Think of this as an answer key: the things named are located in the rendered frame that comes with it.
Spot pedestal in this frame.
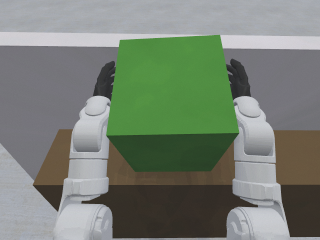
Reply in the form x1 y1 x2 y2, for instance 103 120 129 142
33 129 320 239

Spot robot left forearm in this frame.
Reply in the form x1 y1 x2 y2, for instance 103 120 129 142
53 96 111 240

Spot robot right forearm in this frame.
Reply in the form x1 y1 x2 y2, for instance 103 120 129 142
232 96 291 240

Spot carton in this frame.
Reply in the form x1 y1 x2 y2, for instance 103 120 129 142
106 35 240 172

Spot right robot hand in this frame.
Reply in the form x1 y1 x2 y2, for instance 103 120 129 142
226 58 251 100

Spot robot left upper arm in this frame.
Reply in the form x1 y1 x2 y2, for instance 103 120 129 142
53 203 113 240

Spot robot right upper arm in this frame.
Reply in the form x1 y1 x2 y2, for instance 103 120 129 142
226 206 290 240

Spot left robot hand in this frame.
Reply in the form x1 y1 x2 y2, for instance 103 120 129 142
93 61 116 101

